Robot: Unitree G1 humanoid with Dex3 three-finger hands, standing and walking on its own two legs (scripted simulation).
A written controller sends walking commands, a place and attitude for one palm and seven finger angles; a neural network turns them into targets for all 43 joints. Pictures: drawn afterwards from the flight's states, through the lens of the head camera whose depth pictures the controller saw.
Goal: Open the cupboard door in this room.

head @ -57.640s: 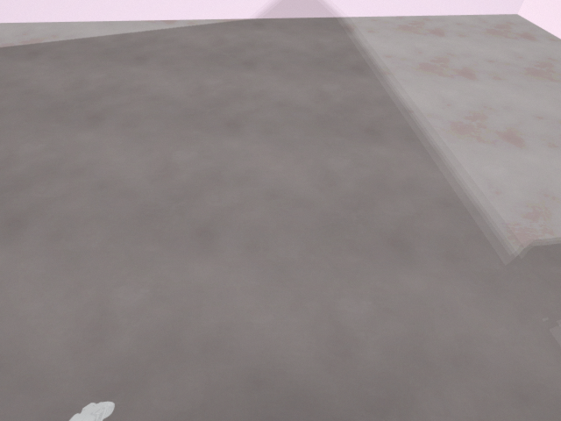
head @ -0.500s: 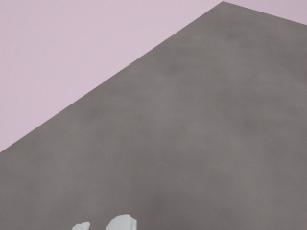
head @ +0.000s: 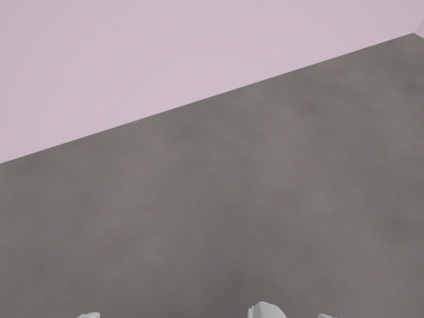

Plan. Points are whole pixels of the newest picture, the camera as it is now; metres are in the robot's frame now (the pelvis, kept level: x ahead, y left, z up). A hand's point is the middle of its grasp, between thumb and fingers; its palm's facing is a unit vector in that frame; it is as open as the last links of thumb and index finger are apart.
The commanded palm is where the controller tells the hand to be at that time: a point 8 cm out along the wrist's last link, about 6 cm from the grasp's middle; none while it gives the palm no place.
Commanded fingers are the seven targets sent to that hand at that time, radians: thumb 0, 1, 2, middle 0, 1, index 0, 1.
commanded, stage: turn to face it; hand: left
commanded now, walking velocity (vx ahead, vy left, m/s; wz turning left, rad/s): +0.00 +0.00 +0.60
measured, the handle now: out of the picture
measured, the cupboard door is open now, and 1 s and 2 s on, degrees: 43 43 43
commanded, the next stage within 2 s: none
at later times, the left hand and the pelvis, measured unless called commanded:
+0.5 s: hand out of the picture +0.04 +0.14 -0.15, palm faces +0.34 -0.90 -0.27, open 7.3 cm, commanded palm none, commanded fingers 0.00 0.90 0.90 -0.20 -0.30 -0.20 -0.30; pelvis +0.02 -0.07 +0.00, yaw +20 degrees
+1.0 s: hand out of the picture -0.02 +0.19 -0.16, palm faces +0.59 -0.77 -0.25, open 7.4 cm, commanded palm none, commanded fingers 0.00 0.90 0.90 -0.20 -0.30 -0.20 -0.30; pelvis +0.02 -0.03 +0.00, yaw +36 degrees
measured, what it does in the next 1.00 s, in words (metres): steps on the spot, turning left: right foot, then left foot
